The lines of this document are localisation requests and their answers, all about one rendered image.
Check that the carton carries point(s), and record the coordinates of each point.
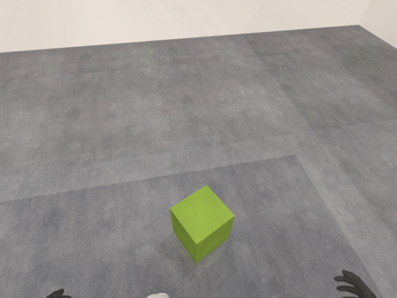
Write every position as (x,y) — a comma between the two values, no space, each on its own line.
(201,222)

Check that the robot right hand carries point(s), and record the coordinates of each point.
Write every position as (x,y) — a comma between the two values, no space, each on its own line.
(359,289)

